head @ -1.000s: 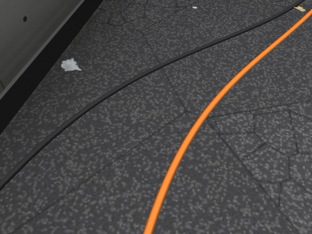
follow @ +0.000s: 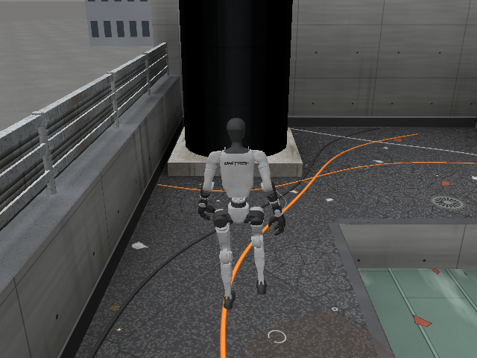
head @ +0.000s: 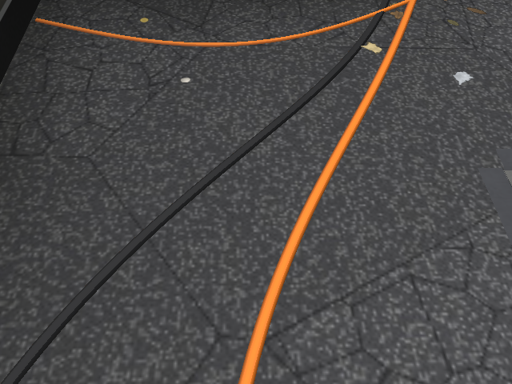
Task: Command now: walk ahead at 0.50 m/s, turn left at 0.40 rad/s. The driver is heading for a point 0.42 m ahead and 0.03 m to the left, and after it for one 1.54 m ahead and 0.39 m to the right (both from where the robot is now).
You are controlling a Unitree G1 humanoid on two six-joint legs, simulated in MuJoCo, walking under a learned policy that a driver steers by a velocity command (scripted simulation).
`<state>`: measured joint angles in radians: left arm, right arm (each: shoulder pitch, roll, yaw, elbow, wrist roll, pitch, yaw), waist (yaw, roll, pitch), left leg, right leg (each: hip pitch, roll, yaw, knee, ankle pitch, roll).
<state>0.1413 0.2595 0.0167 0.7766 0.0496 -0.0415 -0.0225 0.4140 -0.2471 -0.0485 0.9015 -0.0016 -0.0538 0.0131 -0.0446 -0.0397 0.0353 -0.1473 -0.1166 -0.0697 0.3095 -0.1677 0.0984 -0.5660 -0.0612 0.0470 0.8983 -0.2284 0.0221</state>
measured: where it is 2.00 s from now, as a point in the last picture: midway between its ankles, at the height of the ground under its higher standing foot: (268, 219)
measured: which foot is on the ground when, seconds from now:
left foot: down 0.00-0.24, up 0.26-0.68, down 0.70-1.00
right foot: up 0.00-0.20, down 0.22-0.72, up 0.74-1.00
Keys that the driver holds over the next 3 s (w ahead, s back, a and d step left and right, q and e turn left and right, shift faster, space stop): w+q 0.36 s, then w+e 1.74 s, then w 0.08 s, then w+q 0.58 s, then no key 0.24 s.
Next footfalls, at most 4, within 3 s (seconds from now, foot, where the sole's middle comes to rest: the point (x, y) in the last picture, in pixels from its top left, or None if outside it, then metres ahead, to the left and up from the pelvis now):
0.22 right None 0.28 -0.12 -0.78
0.70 left None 0.46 0.14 -0.78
1.22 right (268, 293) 0.74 -0.07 -0.78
1.76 left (244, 197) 1.09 -0.01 -0.78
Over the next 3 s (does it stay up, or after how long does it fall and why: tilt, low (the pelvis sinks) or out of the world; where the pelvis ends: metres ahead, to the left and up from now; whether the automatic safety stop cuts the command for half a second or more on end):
stays up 1.41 -0.37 -0.01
